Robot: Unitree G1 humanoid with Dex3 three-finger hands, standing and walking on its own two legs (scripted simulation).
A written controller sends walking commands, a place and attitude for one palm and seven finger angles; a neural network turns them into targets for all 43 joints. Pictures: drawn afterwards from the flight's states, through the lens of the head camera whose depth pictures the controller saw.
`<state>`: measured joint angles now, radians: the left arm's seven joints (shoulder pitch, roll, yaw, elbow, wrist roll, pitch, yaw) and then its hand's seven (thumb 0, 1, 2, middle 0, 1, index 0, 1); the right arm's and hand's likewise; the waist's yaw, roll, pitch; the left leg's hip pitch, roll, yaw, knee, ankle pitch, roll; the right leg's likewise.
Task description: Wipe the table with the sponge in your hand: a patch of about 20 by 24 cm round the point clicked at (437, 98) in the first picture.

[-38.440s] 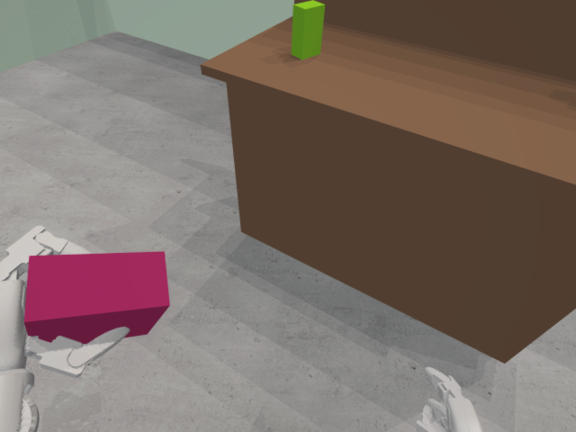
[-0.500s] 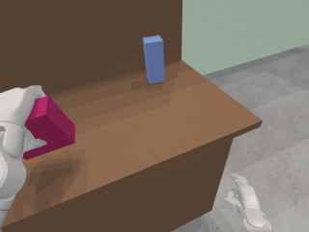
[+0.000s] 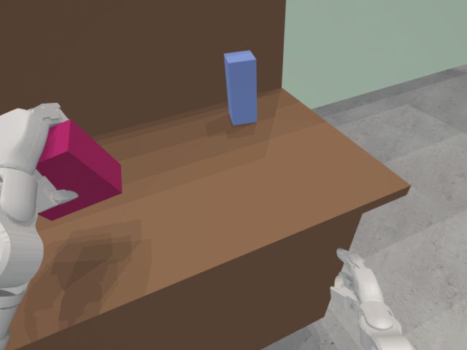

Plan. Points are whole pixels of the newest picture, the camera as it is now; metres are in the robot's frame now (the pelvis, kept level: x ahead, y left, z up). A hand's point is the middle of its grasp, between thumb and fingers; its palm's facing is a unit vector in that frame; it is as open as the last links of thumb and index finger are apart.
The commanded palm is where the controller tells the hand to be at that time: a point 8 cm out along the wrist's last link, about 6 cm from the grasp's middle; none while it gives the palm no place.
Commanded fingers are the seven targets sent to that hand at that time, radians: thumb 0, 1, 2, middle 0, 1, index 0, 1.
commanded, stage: bring the sponge back beside the body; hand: left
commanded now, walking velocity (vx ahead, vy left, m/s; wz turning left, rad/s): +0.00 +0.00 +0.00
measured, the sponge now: (69, 180) +0.25 +0.31 +0.20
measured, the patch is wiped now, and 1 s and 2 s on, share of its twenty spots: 1.00 1.00 1.00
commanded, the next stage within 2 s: step back with the hand held close in 1.62 s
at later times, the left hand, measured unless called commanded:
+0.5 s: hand (54, 176) +0.22 +0.29 +0.24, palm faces +0.40 -0.19 -0.90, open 10.2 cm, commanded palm +0.16 +0.29 +0.31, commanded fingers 0.00 0.10 1.30 -1.20 -1.60 -1.20 -1.60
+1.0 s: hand (68, 196) +0.20 +0.27 +0.23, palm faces +0.37 -0.21 -0.91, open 10.2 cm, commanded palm +0.14 +0.27 +0.30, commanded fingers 0.00 0.10 1.30 -1.20 -1.60 -1.20 -1.60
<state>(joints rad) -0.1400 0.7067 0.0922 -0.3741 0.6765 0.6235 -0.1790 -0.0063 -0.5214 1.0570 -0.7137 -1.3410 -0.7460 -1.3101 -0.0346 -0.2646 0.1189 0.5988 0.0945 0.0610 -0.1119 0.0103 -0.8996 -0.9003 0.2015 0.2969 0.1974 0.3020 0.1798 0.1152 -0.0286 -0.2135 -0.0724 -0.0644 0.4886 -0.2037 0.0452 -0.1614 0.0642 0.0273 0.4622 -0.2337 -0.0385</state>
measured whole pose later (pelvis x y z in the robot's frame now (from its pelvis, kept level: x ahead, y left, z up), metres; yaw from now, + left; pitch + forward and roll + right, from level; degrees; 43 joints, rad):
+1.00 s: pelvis -0.01 -0.02 +0.00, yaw -1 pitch -5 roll -1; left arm 0.06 0.65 0.08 -0.56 0.63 0.65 -0.13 -0.01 -0.52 1.06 -0.72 -1.34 -0.75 -1.31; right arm -0.03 -0.27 0.11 0.58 0.09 0.05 -0.12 0.01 -0.90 -0.90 0.20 0.30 0.20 0.30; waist 0.18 0.12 -0.04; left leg -0.20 -0.04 -0.06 0.51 -0.21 0.02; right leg -0.15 0.09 0.03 0.48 -0.23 -0.06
